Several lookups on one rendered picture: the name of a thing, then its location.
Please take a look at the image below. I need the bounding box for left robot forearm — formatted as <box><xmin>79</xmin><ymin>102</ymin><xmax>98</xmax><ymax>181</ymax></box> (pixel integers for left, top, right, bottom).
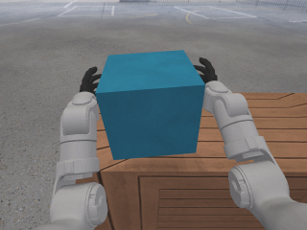
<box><xmin>50</xmin><ymin>91</ymin><xmax>100</xmax><ymax>220</ymax></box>

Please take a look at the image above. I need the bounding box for robot left hand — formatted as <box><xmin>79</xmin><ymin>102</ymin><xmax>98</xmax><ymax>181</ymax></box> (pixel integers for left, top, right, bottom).
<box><xmin>80</xmin><ymin>66</ymin><xmax>102</xmax><ymax>101</ymax></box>

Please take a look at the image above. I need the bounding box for robot left upper arm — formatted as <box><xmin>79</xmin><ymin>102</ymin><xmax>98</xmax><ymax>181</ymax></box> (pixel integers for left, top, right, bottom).
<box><xmin>31</xmin><ymin>182</ymin><xmax>108</xmax><ymax>230</ymax></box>

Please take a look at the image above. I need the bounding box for right robot forearm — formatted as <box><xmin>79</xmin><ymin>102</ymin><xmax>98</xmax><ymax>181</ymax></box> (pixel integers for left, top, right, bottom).
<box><xmin>202</xmin><ymin>80</ymin><xmax>290</xmax><ymax>194</ymax></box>

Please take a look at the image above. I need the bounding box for robot right upper arm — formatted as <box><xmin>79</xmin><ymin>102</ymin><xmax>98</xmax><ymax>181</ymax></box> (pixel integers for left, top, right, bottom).
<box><xmin>228</xmin><ymin>160</ymin><xmax>307</xmax><ymax>230</ymax></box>

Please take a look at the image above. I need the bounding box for robot right hand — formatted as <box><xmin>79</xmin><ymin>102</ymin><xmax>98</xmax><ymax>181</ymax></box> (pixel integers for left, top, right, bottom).
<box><xmin>193</xmin><ymin>57</ymin><xmax>218</xmax><ymax>83</ymax></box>

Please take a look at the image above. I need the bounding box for carton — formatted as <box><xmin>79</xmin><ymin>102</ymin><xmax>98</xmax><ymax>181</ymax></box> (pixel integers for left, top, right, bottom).
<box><xmin>95</xmin><ymin>50</ymin><xmax>205</xmax><ymax>160</ymax></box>

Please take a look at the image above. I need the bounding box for pedestal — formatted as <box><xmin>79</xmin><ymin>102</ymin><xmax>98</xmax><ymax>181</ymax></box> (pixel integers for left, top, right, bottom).
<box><xmin>75</xmin><ymin>92</ymin><xmax>307</xmax><ymax>230</ymax></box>

